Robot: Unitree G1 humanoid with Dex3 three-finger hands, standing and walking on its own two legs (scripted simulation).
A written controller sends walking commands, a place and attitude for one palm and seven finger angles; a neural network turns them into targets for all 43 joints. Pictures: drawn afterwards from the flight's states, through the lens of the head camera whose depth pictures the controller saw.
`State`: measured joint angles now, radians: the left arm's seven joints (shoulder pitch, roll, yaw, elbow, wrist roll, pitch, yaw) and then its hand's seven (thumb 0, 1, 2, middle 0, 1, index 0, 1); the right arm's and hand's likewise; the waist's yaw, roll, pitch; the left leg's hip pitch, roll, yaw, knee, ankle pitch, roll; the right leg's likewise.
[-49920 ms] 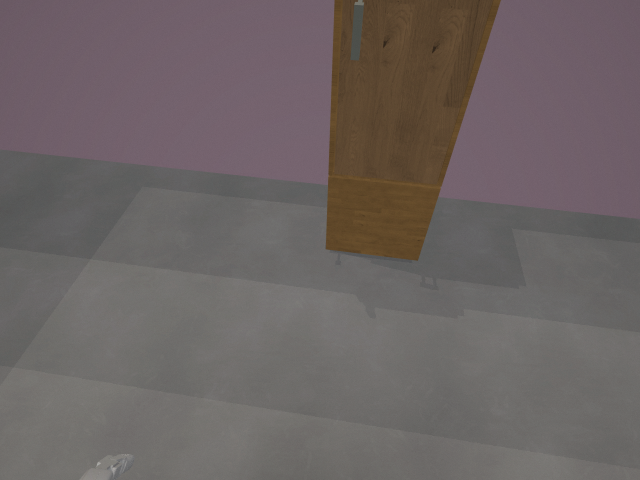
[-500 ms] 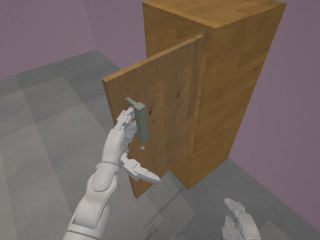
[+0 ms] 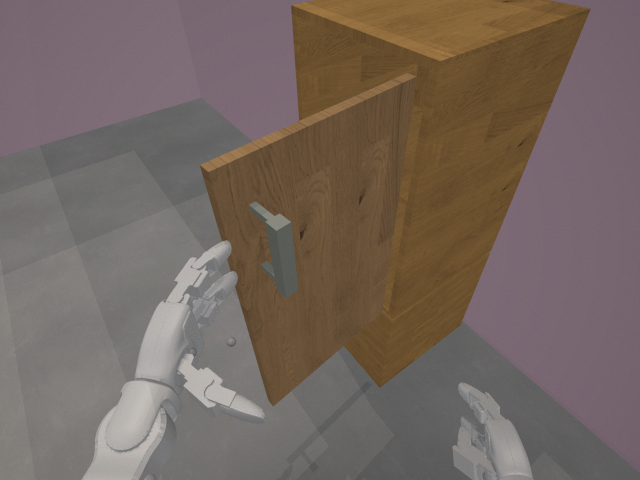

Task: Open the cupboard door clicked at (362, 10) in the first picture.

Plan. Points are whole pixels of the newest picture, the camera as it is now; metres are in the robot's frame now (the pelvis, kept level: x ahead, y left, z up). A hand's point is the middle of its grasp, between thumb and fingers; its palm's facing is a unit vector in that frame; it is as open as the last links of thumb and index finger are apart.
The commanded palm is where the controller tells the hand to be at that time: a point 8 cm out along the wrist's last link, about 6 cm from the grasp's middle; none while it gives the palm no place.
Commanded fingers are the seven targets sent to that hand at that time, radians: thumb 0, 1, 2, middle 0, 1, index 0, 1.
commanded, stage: slide the hand sideways off the handle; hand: left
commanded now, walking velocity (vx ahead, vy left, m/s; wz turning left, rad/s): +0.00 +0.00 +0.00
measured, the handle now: (273, 250) +0.36 +0.10 +0.13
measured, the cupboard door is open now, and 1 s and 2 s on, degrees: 96 96 96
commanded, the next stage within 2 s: draw the hand back to the body in 0.18 s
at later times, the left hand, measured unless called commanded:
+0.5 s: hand (193, 353) +0.21 +0.15 +0.13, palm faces -0.02 -1.00 -0.09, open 16.3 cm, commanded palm +0.17 +0.21 +0.13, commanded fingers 0.00 -0.50 0.30 -0.15 -0.30 -0.15 -0.30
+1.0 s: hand (126, 357) +0.19 +0.21 +0.14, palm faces +0.26 -0.92 -0.30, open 14.7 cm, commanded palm +0.15 +0.26 +0.15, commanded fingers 0.00 0.09 0.56 -0.17 -0.30 -0.17 -0.30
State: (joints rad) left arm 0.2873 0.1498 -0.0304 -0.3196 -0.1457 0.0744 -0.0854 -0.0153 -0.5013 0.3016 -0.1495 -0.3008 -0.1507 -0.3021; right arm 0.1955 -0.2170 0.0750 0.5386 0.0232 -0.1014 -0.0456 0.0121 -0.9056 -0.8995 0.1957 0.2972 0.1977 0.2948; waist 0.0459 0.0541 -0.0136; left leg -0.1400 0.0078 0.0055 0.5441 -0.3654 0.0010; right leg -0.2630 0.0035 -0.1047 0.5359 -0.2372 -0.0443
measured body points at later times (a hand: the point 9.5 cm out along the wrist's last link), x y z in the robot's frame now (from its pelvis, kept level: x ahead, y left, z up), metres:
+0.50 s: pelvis +0.00 +0.01 +0.00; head -0.02 -0.01 +0.45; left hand +0.20 +0.21 +0.13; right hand +0.19 -0.19 -0.07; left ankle -0.04 +0.12 -0.73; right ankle +0.04 -0.09 -0.73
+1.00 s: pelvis +0.00 +0.01 +0.00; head -0.01 +0.00 +0.45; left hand +0.17 +0.26 +0.15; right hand +0.19 -0.19 -0.07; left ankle -0.04 +0.12 -0.73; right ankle +0.04 -0.09 -0.73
